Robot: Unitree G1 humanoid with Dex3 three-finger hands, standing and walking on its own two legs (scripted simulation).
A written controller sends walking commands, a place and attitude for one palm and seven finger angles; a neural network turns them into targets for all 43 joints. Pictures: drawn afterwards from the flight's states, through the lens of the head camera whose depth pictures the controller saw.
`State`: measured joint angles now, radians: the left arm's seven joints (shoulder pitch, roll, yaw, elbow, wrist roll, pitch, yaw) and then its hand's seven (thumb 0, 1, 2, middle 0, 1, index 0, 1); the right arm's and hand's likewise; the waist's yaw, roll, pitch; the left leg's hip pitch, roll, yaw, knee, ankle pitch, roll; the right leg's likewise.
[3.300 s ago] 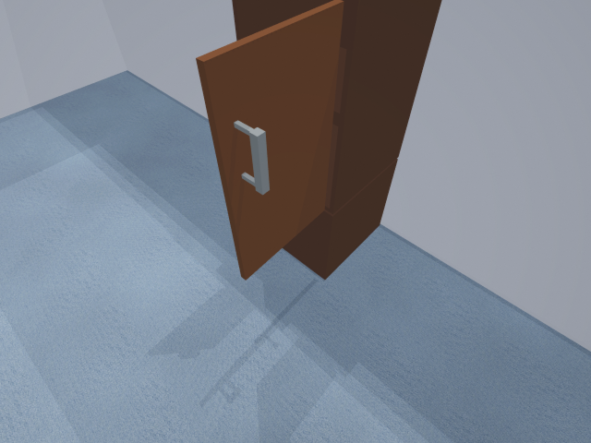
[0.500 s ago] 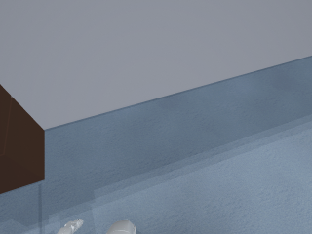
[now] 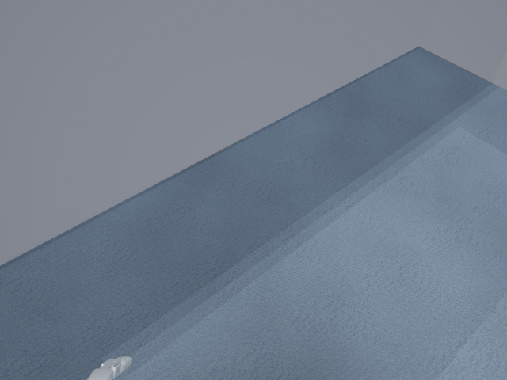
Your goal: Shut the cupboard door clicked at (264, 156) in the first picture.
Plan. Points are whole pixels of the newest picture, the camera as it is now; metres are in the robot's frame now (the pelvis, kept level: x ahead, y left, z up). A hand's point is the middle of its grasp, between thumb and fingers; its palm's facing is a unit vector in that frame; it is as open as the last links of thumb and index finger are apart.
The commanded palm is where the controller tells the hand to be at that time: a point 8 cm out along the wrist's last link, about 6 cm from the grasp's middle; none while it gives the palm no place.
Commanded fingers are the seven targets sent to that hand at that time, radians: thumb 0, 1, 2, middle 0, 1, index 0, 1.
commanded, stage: walk around to get in front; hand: left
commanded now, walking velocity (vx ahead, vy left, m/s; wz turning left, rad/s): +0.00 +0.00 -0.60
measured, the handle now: out of the picture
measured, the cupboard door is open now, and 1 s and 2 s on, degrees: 91 91 91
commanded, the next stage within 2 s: walk to a spot facing it in 1.74 s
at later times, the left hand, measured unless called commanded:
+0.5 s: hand (173, 352) +0.18 +0.16 -0.16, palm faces -0.26 -0.94 -0.20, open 7.4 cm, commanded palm none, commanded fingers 0.00 0.90 0.90 -0.20 -0.30 -0.20 -0.30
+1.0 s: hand (213, 321) +0.24 +0.10 -0.18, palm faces -0.51 -0.84 -0.18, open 7.4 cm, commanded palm none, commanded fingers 0.00 0.90 0.90 -0.20 -0.30 -0.20 -0.30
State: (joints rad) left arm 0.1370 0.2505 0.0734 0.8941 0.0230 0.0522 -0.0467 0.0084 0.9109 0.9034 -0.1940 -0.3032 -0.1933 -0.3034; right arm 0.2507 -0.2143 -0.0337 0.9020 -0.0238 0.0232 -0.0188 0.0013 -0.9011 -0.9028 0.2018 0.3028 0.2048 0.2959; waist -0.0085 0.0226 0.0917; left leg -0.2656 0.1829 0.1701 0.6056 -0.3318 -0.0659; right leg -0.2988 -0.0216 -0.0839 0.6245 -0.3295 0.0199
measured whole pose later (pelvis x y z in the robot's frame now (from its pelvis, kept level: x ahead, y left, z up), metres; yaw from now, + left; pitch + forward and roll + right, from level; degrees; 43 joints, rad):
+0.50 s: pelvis +0.02 -0.01 +0.01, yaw -17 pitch +1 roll -2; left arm 0.13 0.25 0.09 0.91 0.02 0.07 -0.04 0.01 0.91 0.90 -0.19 -0.30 -0.19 -0.30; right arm 0.22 -0.19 -0.01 0.88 -0.03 0.01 -0.03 0.00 -0.90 -0.90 0.20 0.30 0.20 0.30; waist 0.01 -0.01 0.10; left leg -0.26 0.13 0.11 0.53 -0.28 -0.04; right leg -0.44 -0.01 -0.05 0.98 -0.49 0.05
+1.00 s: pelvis +0.15 -0.07 -0.01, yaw -36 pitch +1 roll -1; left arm 0.34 0.21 0.07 1.02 0.02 0.00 -0.03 0.01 0.91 0.90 -0.20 -0.30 -0.20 -0.30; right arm 0.12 -0.23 -0.04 0.86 -0.03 -0.06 0.00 0.00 -0.91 -0.90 0.20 0.30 0.20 0.30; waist 0.03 -0.02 0.07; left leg -0.40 0.07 0.07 0.60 -0.21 -0.02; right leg -0.19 0.04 0.09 0.74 -0.48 -0.01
